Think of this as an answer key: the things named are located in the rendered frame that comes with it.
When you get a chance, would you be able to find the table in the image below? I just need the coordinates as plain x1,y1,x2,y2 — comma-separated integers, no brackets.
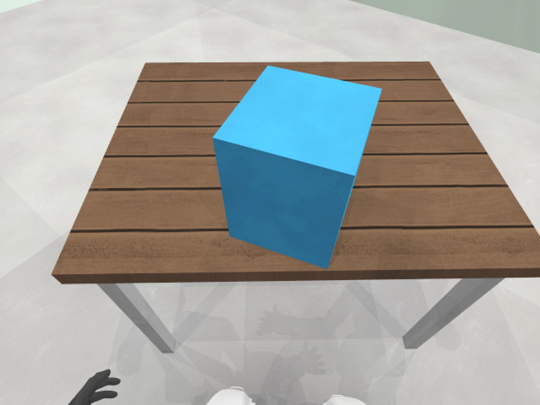
51,62,540,354

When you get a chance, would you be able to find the robot left hand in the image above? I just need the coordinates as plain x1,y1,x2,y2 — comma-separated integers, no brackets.
68,370,121,405

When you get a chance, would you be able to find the carton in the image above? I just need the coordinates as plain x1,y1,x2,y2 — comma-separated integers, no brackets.
213,66,382,269

